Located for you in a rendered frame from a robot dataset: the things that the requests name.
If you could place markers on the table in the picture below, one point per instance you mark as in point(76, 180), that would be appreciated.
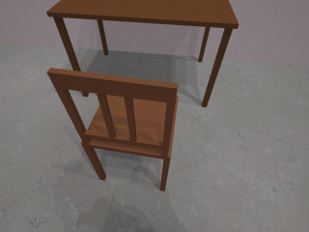
point(200, 13)

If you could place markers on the chair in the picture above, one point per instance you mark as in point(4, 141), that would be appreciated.
point(135, 116)

